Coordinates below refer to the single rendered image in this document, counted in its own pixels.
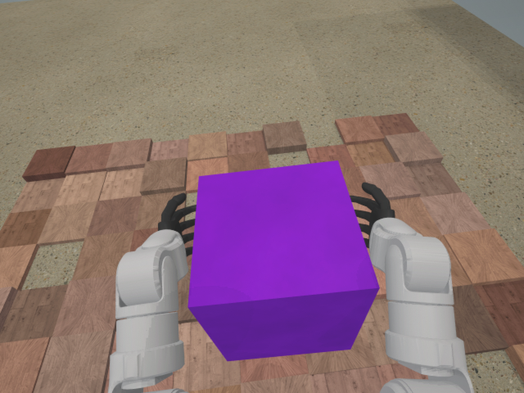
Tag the robot right forearm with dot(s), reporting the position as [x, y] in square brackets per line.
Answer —
[422, 332]

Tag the carton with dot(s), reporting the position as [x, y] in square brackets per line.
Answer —
[279, 262]

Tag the robot left forearm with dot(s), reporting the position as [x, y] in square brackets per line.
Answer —
[148, 349]

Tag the robot left hand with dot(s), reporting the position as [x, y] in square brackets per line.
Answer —
[170, 219]

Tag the robot right hand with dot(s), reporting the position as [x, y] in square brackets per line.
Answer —
[380, 208]

